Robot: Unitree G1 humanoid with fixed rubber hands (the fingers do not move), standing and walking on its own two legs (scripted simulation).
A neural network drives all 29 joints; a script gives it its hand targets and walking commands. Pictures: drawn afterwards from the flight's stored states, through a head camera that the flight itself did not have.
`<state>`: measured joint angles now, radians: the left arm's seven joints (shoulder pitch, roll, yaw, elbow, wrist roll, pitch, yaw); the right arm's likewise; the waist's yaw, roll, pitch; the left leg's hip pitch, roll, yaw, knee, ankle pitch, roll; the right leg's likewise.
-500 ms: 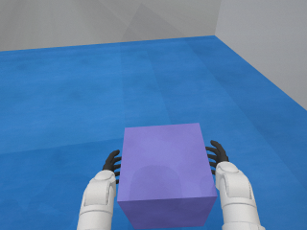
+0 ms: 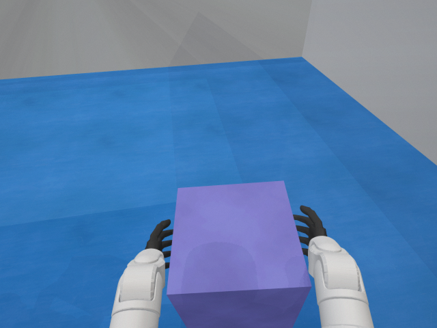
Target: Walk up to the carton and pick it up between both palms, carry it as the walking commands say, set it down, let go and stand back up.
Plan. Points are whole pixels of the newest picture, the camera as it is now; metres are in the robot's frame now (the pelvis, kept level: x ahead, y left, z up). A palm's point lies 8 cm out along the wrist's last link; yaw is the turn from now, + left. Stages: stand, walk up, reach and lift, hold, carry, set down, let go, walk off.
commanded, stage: hold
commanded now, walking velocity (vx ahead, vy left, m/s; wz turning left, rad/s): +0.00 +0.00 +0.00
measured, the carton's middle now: (235, 261) +0.29 -0.01 -0.03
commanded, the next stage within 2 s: carry in 0.70 s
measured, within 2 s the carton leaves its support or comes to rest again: neither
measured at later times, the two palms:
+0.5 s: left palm (154, 261) +0.26 +0.15 +0.02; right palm (317, 245) +0.28 -0.15 +0.04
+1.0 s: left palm (190, 229) +0.31 +0.08 +0.05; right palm (353, 245) +0.27 -0.21 +0.05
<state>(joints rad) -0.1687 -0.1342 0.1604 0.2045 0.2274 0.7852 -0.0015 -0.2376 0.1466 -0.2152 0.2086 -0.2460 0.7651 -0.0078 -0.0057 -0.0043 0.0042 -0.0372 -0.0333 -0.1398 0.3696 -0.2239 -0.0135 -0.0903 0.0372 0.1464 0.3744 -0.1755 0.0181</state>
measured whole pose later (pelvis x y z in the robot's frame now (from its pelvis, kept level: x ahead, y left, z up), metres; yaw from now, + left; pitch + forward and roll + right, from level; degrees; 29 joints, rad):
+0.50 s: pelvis -0.01 +0.00 +0.00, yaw +0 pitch -6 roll +0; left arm -0.19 -0.14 0.18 0.23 0.23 0.78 0.00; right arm -0.27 0.15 -0.24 0.23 -0.26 0.76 0.00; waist 0.00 0.00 0.00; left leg -0.06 -0.03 -0.14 0.39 -0.22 -0.02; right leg -0.11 0.04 0.14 0.40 -0.18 0.01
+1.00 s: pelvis -0.03 -0.02 -0.03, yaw -10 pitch +3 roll +1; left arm -0.40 -0.02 0.12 0.06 0.03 1.05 0.09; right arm -0.42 0.07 -0.15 0.03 -0.10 1.02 -0.14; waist 0.02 0.01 -0.06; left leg -0.43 0.04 0.02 0.83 -0.50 -0.05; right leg -0.51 0.04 0.00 0.73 -0.25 -0.05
